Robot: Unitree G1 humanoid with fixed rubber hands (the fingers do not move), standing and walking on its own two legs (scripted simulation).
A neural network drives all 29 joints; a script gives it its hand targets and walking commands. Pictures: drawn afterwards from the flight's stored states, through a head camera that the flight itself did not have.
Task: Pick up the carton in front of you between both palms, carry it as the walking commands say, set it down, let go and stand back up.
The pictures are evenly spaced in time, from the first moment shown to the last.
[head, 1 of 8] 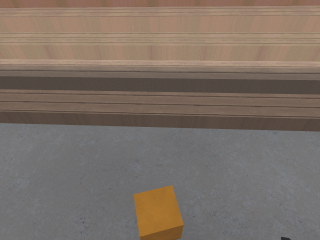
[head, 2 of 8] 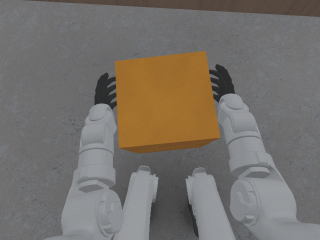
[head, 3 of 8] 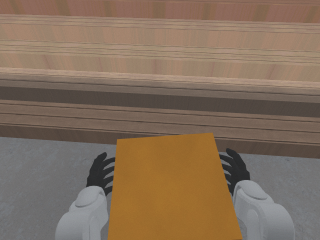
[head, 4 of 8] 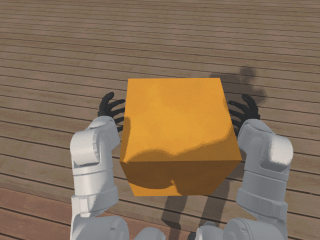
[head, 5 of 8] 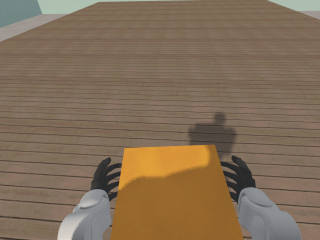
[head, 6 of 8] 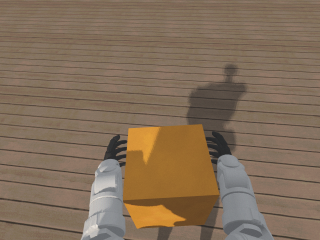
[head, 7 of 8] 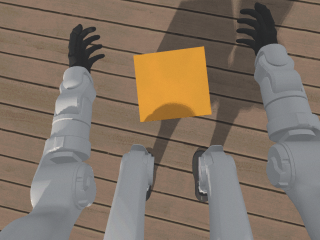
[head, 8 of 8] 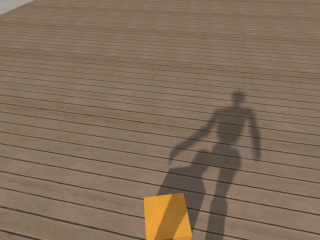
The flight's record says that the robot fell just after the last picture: no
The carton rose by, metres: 1.63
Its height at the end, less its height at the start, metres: +0.89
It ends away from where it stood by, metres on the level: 3.83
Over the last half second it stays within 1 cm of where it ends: yes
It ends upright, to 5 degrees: yes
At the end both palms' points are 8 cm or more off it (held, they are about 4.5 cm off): yes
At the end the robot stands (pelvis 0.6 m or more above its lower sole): yes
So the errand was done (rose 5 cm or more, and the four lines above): yes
